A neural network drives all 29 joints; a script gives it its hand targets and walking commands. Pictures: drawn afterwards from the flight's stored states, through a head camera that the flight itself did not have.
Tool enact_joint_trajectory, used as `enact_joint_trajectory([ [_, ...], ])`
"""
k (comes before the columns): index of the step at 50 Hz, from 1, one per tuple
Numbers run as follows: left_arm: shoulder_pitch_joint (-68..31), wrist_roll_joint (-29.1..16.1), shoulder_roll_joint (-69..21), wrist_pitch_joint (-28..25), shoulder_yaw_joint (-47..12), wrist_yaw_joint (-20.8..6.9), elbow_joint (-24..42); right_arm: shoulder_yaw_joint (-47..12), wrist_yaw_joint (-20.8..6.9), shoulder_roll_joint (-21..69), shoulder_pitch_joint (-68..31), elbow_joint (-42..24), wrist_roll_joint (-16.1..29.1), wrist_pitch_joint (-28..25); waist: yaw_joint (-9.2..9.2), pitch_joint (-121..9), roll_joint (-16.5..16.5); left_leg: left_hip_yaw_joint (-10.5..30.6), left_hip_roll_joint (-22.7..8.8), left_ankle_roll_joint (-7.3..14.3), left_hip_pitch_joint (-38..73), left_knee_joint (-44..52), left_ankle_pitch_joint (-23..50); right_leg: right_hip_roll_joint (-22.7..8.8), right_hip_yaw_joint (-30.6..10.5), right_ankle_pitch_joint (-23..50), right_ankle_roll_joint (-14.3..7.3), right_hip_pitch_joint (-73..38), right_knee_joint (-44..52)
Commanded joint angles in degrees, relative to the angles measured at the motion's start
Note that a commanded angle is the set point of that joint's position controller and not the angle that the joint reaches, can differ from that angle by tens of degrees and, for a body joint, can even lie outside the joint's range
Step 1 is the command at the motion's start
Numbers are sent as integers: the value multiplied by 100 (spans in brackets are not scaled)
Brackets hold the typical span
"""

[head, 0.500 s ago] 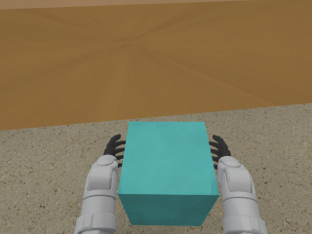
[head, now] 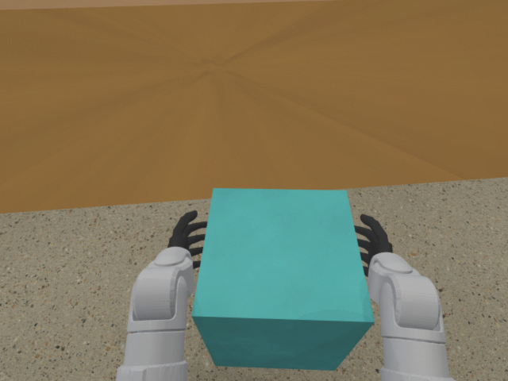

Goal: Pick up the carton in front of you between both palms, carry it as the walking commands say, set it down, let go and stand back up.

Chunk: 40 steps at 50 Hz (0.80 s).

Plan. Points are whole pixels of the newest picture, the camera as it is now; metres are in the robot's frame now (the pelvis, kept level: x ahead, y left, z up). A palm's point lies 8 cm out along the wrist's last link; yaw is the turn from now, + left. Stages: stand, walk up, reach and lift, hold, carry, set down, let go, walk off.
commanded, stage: carry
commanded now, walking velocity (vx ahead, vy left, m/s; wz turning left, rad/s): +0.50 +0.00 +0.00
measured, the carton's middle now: (276, 283) +0.28 -0.01 +0.01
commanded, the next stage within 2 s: none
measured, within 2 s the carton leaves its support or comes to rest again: neither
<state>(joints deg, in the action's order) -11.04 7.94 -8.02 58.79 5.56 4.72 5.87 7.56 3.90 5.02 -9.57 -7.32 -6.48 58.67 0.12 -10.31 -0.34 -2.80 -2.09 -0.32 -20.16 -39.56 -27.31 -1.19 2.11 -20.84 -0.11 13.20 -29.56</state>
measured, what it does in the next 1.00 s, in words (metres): walks ahead: left foot, then right foot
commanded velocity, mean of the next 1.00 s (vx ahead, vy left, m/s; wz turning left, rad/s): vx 0.50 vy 0.00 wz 0.00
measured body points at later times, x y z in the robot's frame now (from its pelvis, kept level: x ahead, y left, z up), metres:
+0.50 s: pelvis +0.27 -0.04 -0.01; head +0.28 -0.05 +0.44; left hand +0.56 +0.10 +0.07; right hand +0.55 -0.21 +0.07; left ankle +0.08 +0.07 -0.67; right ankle +0.34 -0.12 -0.73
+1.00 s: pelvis +0.61 -0.02 -0.01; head +0.62 -0.01 +0.44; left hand +0.90 +0.11 +0.05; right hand +0.88 -0.19 +0.05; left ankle +0.69 +0.04 -0.73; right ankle +0.40 -0.11 -0.65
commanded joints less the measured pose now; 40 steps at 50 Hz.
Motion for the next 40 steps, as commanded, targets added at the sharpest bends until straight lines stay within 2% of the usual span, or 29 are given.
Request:
enact_joint_trajectory([
  [1, -2849, -2202, -4804, 347, -4022, -1255, 1216, -4339, -1357, 5251, -3192, -806, 2399, 364, 202, -344, -771, -449, 138, 43, -1834, 498, -21, -1697, -2063, 1963, -1045, -2013, 1153],
  [3, -2721, -2368, -4905, 549, -4098, -1257, 1585, -4259, -1316, 5338, -2751, -1031, 2401, 529, 59, -847, -796, -802, 319, 58, -73, 1594, 1154, -1203, -911, 1732, -618, -1284, 719],
  [4, -2507, -2407, -4928, 637, -4122, -1281, 1657, -4214, -1295, 5339, -2585, -1129, 2374, 605, 24, -1134, -601, -718, 260, 126, 1501, 1881, 1511, -911, -317, 1618, -391, -305, 238],
  [5, -2393, -2442, -4919, 735, -4131, -1324, 1727, -4155, -1265, 5269, -2313, -1160, 2282, 674, -87, -1338, 129, 370, -478, 404, 2845, 2282, 971, -543, 262, 1198, -138, 838, -832],
  [6, -2491, -2517, -4863, 839, -4179, -1390, 1895, -4087, -1221, 5155, -2058, -1162, 2090, 711, -129, -1228, 1594, 2550, -1852, 987, 3624, 2545, 1340, -96, 665, -30, 109, 2352, -2117],
  [7, -2602, -2572, -4853, 910, -4226, -1452, 1882, -4075, -1185, 5271, -2080, -1241, 1996, 773, -157, -898, 1593, 3136, -2285, 1479, 3889, 2516, 2459, -75, 312, -1080, -3, 3352, -2595],
  [8, -2700, -2653, -4883, 960, -4195, -1497, 1839, -4062, -1163, 5333, -2267, -1373, 2028, 842, -171, -707, 984, 2793, -2323, 1558, 3807, 2363, 3173, -322, 119, -1177, -89, 3587, -2996],
  [9, -2721, -2739, -4863, 994, -4155, -1521, 1812, -4062, -1145, 5314, -2411, -1514, 2088, 891, -185, -728, 501, 2409, -2208, 1425, 3740, 2403, 3292, -396, 93, -1045, -112, 3602, -2960],
  [10, -2731, -2781, -4887, 1012, -4143, -1522, 1798, -4105, -1141, 5305, -2591, -1683, 2168, 930, -184, -716, 245, 2014, -2067, 1194, 3590, 2563, 2914, -473, 79, -792, -110, 3492, -2604],
  [11, -2692, -2776, -4909, 1028, -4115, -1500, 1752, -4150, -1152, 5288, -2735, -1758, 2258, 974, -168, -613, 347, 1569, -1837, 982, 3398, 2679, 2872, -470, 183, -503, -61, 3310, -2205],
  [12, -2610, -2717, -4918, 1043, -4084, -1457, 1711, -4180, -1177, 5257, -2769, -1766, 2340, 1020, -157, -592, 538, 1188, -1629, 874, 3269, 2709, 3024, -361, 358, -169, -6, 3105, -1923],
  [14, -2436, -2540, -4890, 1083, -3997, -1353, 1647, -4192, -1245, 5169, -2709, -1706, 2454, 1105, -131, -538, 760, 592, -1356, 798, 2959, 2708, 3175, -227, 606, 341, 31, 2662, -1235],
  [16, -2359, -2387, -4838, 1132, -3905, -1269, 1630, -4181, -1305, 5085, -2660, -1621, 2518, 1173, -135, -380, 918, 140, -1211, 718, 2515, 2699, 3376, -81, 877, 829, 17, 2089, -561],
  [18, -2359, -2316, -4800, 1176, -3861, -1228, 1634, -4173, -1343, 5041, -2699, -1566, 2540, 1220, -100, -319, 1067, -221, -1138, 547, 2015, 2442, 3846, 70, 1104, 1349, -58, 1148, -81],
  [19, -2342, -2294, -4804, 1188, -3836, -1223, 1616, -4171, -1355, 5031, -2752, -1569, 2546, 1238, -29, -428, 999, -464, -1075, 432, 1721, 2026, 4155, 196, 1287, 1608, -104, 382, 121],
  [20, -2311, -2274, -4786, 1192, -3795, -1224, 1583, -4173, -1362, 5012, -2782, -1584, 2541, 1256, 25, -649, 835, -742, -918, 307, 1384, 1357, 4390, 361, 1482, 1497, -154, -523, 236],
  [21, -2330, -2254, -4756, 1199, -3761, -1235, 1560, -4165, -1368, 4945, -2809, -1586, 2527, 1272, 84, -953, 585, -944, -744, 160, 849, 429, 3981, 187, 1324, 1208, -169, -1556, 221],
  [22, -2251, -2217, -4720, 1215, -3719, -1243, 1512, -4156, -1384, 4833, -2956, -1629, 2515, 1299, 230, -1187, -259, -989, -430, -34, -57, -1067, 2623, -895, -386, -44, -350, -2289, 854],
  [23, -2349, -2180, -4728, 1188, -3649, -1261, 1374, -4194, -1397, 4918, -3108, -1671, 2560, 1345, 184, -1291, -1625, -676, 324, -191, -1605, -2548, 219, -2366, -3209, -343, -1167, -2964, 1697],
  [24, -2392, -2261, -4904, 1189, -3670, -1265, 1440, -4190, -1408, 5065, -3123, -1555, 2541, 1338, 162, -1259, -1318, 121, -34, 57, -1940, -3367, 23, -2515, -3386, 6, -1425, -2769, 1793],
  [25, -2485, -2344, -5112, 1160, -3770, -1279, 1545, -4190, -1432, 5200, -3164, -1598, 2562, 1292, 168, -1115, -948, 248, -284, 206, -2043, -3503, 214, -2295, -2833, 708, -1332, -2433, 1691],
  [26, -2655, -2408, -5293, 1113, -3849, -1305, 1652, -4194, -1438, 5369, -3162, -1599, 2580, 1235, 138, -1084, -339, 300, -482, 248, -2000, -3312, 538, -2154, -2284, 1147, -1202, -2208, 1633],
  [27, -2761, -2470, -5442, 1058, -3949, -1334, 1749, -4199, -1424, 5452, -3104, -1620, 2528, 1170, 113, -1059, -83, 325, -607, 251, -1840, -2903, 877, -2041, -1819, 1487, -1032, -1944, 1679],
  [28, -2789, -2539, -5528, 1007, -4040, -1366, 1822, -4217, -1395, 5507, -3005, -1635, 2452, 1099, 94, -1094, -173, 258, -610, 234, -1637, -2538, 1081, -1896, -1402, 1617, -885, -1811, 1756],
  [30, -2750, -2643, -5519, 960, -4141, -1423, 1943, -4236, -1327, 5696, -2758, -1564, 2314, 981, 121, -1116, -394, 8, -476, 176, -1495, -1925, 1119, -1721, -904, 1870, -817, -1759, 1848],
  [32, -2686, -2738, -5406, 949, -4212, -1494, 2016, -4211, -1244, 5685, -2473, -1511, 2128, 900, 120, -1025, -493, -202, -370, 106, -1694, -1365, 1277, -1613, -617, 2080, -827, -1941, 1904],
  [35, -2512, -2776, -5169, 969, -4190, -1571, 2010, -4183, -1149, 5564, -2231, -1517, 1970, 877, 136, -693, -619, -480, -273, 36, -1968, -509, 1806, -1396, -176, 2789, -797, -2180, 1847],
  [40, -2103, -2589, -4901, 1072, -3995, -1578, 1820, -4211, -1166, 5365, -2157, -1565, 2020, 1006, 164, -54, -788, -975, -12, 140, -1593, 683, 2414, -1148, 438, 3674, -643, -2112, 1770],
])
